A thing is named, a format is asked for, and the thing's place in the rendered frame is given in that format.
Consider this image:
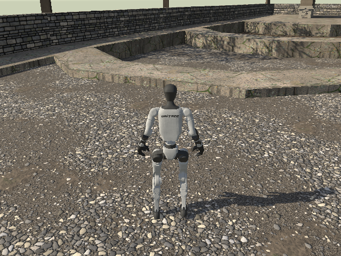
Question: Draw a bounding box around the robot right upper arm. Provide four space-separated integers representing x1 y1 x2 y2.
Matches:
181 107 197 137

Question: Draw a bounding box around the right robot forearm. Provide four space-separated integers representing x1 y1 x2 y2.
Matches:
192 128 202 147

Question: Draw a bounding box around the right robot hand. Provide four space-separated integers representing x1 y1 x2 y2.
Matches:
192 145 204 156

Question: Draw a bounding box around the left robot hand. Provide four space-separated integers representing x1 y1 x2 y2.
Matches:
137 145 149 156

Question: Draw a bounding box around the left robot forearm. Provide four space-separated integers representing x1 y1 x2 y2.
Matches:
139 128 149 147

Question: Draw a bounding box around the right robot thigh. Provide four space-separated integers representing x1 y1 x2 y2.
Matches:
178 148 189 182

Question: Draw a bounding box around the right robot shin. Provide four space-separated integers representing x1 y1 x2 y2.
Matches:
180 173 188 210

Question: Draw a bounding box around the robot left upper arm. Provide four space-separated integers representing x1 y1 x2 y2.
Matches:
144 107 159 136

